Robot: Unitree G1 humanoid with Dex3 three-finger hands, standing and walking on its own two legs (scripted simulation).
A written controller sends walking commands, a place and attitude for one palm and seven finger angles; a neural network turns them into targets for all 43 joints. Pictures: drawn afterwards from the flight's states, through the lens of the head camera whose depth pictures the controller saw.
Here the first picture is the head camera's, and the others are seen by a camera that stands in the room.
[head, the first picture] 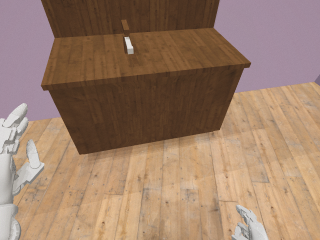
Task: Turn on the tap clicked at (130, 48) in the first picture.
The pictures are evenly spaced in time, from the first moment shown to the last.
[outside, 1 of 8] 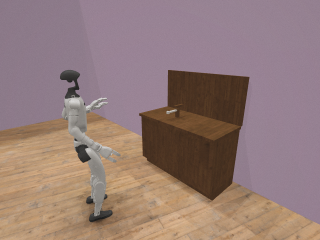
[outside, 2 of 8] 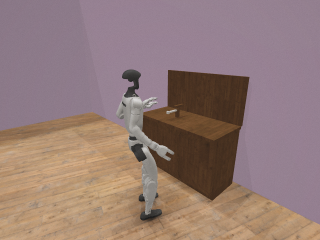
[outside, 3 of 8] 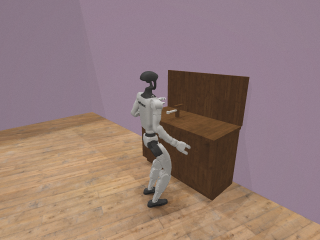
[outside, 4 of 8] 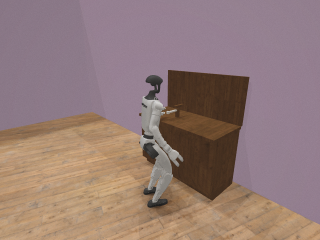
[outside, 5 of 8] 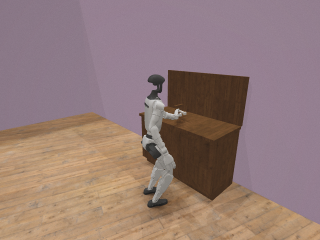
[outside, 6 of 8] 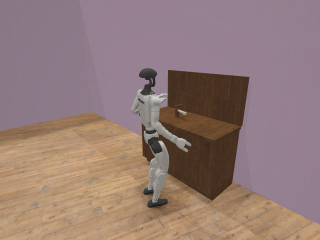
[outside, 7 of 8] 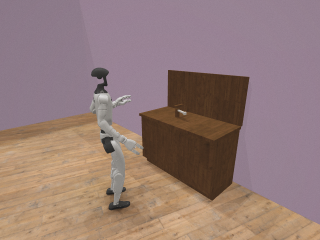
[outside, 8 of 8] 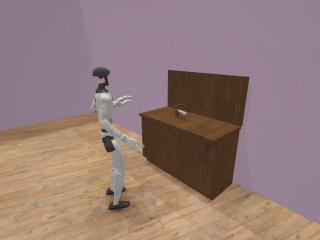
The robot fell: no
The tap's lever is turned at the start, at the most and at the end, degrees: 0 75 75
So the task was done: yes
